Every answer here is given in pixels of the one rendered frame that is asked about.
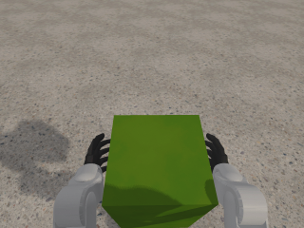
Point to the right robot forearm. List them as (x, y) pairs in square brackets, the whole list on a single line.
[(244, 206)]

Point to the robot right hand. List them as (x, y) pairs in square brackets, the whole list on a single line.
[(217, 153)]

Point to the carton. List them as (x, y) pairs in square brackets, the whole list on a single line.
[(158, 173)]

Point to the left robot forearm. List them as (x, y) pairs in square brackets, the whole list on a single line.
[(76, 204)]

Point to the robot left hand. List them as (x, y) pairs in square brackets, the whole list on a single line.
[(94, 153)]

